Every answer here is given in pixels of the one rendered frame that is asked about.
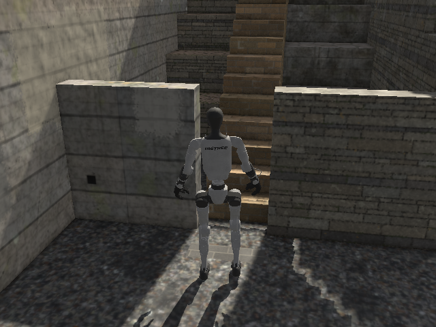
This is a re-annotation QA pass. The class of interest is right robot forearm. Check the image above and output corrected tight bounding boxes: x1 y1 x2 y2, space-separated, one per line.
246 162 259 185

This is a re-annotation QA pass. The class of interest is humanoid robot torso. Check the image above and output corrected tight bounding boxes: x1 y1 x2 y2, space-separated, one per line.
200 133 232 204

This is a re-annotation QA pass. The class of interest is robot right upper arm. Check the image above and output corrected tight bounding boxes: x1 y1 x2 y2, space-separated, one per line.
230 136 252 172

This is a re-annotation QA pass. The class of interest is robot left shin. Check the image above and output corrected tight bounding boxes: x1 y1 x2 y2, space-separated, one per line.
199 225 209 270

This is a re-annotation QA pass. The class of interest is robot right hand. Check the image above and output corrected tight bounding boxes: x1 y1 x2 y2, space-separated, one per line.
245 182 261 196

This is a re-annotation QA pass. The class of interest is left robot forearm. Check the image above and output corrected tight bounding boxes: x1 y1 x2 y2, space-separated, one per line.
176 164 189 189

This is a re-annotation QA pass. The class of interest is robot left upper arm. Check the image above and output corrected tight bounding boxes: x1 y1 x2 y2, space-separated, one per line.
183 138 202 175

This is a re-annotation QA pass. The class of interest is robot left hand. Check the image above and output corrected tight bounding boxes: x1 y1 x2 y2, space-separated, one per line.
174 186 189 200

